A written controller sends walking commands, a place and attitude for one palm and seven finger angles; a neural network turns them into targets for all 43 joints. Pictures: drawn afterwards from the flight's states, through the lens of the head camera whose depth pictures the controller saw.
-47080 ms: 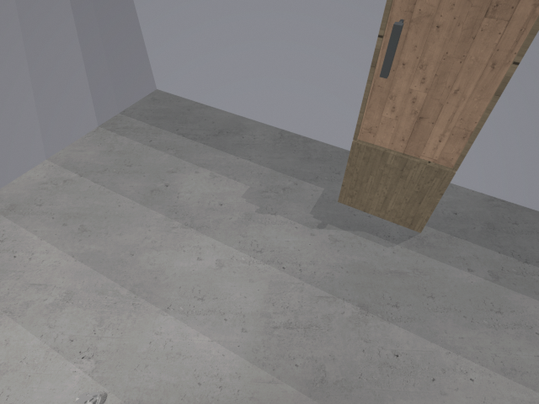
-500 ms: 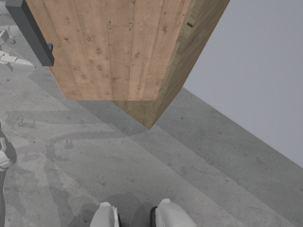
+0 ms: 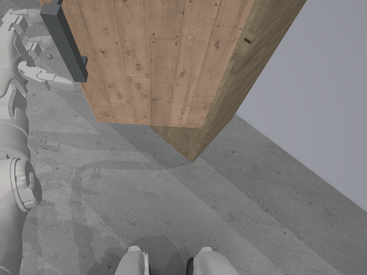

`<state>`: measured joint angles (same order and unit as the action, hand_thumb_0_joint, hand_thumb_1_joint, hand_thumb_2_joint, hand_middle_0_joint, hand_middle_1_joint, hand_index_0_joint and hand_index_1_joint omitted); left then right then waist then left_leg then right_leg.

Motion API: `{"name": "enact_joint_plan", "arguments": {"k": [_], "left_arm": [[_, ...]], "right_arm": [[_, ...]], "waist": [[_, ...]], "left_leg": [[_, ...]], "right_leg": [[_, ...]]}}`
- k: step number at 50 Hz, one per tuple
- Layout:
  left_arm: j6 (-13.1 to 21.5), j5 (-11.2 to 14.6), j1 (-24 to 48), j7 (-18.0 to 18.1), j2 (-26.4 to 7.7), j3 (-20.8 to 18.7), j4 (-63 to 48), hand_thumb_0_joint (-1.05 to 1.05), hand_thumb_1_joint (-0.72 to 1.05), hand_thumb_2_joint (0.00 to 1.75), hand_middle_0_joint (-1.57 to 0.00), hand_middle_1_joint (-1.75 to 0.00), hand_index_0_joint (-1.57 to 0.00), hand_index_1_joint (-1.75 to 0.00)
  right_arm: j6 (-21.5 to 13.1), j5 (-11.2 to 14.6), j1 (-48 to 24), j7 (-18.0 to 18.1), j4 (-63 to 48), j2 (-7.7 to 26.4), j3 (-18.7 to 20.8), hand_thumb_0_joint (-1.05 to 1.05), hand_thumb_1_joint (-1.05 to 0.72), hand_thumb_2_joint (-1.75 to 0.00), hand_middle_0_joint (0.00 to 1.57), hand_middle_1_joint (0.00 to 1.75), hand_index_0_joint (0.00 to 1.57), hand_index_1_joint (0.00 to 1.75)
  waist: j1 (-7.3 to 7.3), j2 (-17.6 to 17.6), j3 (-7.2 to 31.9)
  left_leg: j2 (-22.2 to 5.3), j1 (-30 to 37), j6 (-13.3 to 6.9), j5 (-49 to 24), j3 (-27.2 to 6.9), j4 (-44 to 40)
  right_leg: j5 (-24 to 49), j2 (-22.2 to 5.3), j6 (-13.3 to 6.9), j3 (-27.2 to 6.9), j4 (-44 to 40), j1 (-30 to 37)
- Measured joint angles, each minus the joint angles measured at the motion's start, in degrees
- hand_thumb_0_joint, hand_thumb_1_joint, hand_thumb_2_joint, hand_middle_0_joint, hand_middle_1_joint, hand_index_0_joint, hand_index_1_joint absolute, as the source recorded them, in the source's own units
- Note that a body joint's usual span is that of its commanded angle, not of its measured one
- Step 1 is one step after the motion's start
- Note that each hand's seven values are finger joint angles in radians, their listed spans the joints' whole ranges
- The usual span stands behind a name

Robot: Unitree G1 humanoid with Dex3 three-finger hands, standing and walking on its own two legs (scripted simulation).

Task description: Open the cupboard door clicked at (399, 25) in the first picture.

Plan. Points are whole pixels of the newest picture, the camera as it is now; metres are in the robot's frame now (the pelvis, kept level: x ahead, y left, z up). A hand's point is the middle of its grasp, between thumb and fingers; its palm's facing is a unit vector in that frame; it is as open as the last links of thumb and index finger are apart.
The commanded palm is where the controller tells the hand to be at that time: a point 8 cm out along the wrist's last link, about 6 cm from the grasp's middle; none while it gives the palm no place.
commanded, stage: slide the fingers in behind the handle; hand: left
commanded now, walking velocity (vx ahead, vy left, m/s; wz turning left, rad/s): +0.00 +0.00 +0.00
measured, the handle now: (71, 41) +0.57 +0.20 +0.10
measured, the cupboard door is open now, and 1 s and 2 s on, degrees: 40 41 41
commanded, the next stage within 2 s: move the hooked fingers beside the handle in 0.50 s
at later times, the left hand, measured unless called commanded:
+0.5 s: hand (52, 59) +0.52 +0.22 +0.10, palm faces +0.03 -1.00 -0.03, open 15.3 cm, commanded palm +0.51 +0.21 +0.09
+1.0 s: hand (51, 60) +0.52 +0.22 +0.10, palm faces +0.02 -1.00 -0.03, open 15.3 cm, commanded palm +0.50 +0.23 +0.09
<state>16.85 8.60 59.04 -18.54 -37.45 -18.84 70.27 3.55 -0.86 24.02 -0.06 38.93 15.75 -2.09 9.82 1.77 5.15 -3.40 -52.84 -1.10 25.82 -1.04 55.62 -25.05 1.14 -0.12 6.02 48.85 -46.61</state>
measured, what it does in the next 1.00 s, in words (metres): stands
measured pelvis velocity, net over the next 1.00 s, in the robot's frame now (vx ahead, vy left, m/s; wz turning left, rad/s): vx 0.00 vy -0.01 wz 0.04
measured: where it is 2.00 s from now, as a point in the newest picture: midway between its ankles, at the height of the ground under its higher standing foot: outside the picture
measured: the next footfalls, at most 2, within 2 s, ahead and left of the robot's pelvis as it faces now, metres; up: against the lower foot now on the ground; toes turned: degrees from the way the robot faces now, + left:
none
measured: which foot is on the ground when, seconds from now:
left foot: down 0.00-1.00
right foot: down 0.00-1.00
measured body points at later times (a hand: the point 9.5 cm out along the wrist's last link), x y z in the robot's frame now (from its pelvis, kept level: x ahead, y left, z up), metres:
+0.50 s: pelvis +0.00 -0.01 +0.00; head +0.14 +0.03 +0.42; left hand +0.51 +0.28 +0.10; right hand +0.00 -0.27 -0.11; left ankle -0.01 +0.10 -0.68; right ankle -0.03 -0.13 -0.68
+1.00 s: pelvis +0.00 -0.01 +0.00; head +0.14 +0.02 +0.43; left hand +0.51 +0.28 +0.10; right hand -0.01 -0.28 -0.11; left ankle -0.01 +0.10 -0.68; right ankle -0.03 -0.14 -0.68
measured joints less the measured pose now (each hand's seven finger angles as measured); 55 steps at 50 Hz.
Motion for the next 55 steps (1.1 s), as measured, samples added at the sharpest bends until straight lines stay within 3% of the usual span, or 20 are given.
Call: {"name": "enact_joint_plan", "arguments": {"k": [11,22,37,55], "left_arm": [[0.2,0.8,0.2,2.4,3.1,3.0,-0.8,-0.02,-0.49,0.30,-0.08,-1.12,-0.06,-1.11],[0.5,0.9,1.5,2.7,3.7,4.2,0.1,-0.02,-0.49,0.30,-0.07,-1.11,-0.05,-1.10],[-0.1,0.7,1.2,2.2,3.2,3.8,-0.8,-0.02,-0.49,0.30,-0.07,-1.11,-0.05,-1.10],[0.5,0.2,-2.5,-0.4,2.2,0.3,-1.5,-0.02,-0.49,0.30,-0.08,-1.10,-0.06,-1.08]], "right_arm": [[-1.2,-0.3,-0.6,-0.7,1.4,-0.5,0.5,0.00,-0.90,-0.90,0.20,0.30,0.20,0.30],[-2.2,-0.4,-1.2,-0.8,1.7,-0.5,0.6,0.00,-0.90,-0.90,0.20,0.30,0.20,0.30],[-2.8,-0.4,-1.0,-0.8,1.8,-0.3,0.9,0.00,-0.90,-0.90,0.20,0.30,0.20,0.30],[-2.3,0.1,-0.4,-0.3,1.1,0.0,0.6,0.00,-0.90,-0.90,0.20,0.30,0.20,0.30]], "waist": [[-0.73,0.3,0.2],[-0.87,0.1,0.2],[-0.85,0.4,0.1],[-0.47,0.6,0.3]], "left_leg": [[1.1,0.1,0.2,-0.3,-1.5,-0.1],[1.6,-0.4,0.5,-0.2,-2.3,0.4],[1.6,-1.0,0.7,-0.3,-2.5,0.7],[1.0,0.9,0.7,-0.2,-1.5,-0.4]], "right_leg": [[-0.5,0.2,0.2,-0.9,0.2,0.5],[-1.2,0.3,0.1,-1.0,1.0,0.3],[-1.2,0.6,-0.1,-1.3,1.5,-0.4],[-0.8,1.2,-0.1,-2.7,0.4,1.0]]}}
